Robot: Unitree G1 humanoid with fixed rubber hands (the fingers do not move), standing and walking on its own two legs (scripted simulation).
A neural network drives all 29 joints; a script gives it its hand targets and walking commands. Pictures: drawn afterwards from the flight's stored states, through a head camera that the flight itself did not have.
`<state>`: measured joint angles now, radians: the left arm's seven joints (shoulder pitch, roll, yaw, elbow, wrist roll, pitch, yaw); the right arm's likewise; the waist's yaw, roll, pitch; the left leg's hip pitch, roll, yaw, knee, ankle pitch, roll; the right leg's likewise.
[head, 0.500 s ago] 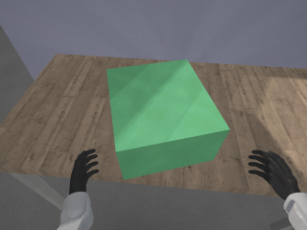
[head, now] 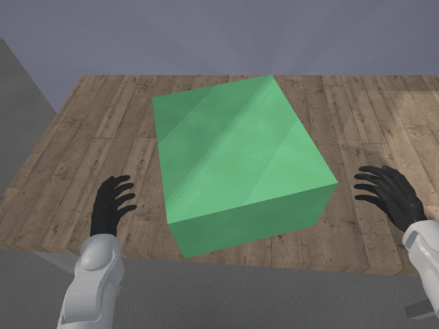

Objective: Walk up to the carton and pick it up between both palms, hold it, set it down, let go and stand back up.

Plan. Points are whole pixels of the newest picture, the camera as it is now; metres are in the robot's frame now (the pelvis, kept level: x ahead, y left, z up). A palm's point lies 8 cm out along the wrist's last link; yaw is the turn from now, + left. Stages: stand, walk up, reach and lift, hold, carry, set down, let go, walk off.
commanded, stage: reach and lift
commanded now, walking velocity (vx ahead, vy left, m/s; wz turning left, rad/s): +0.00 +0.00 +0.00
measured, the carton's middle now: (231, 159) +0.44 +0.05 +0.00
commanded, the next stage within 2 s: none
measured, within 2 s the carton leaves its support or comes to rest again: neither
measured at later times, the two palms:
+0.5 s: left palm (103, 189) +0.29 +0.25 +0.09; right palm (387, 157) +0.40 -0.23 +0.08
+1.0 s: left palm (100, 164) +0.34 +0.27 +0.11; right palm (369, 115) +0.47 -0.20 +0.12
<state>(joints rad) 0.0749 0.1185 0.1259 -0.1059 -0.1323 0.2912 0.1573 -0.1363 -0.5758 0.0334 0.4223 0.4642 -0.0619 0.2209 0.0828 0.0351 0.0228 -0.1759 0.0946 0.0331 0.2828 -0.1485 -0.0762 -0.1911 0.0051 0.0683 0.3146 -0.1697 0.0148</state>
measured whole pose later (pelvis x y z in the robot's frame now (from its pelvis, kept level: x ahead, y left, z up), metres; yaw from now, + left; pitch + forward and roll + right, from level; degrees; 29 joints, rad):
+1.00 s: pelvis -0.01 -0.01 +0.00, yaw +2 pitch +13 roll -1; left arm -0.55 0.23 0.18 0.23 -0.22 0.54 0.15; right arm -0.83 -0.63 0.08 0.79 0.46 0.20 0.17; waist 0.16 0.03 -0.07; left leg -0.43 0.10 -0.02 0.33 -0.12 -0.08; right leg -0.42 0.02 0.03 0.33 -0.13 0.01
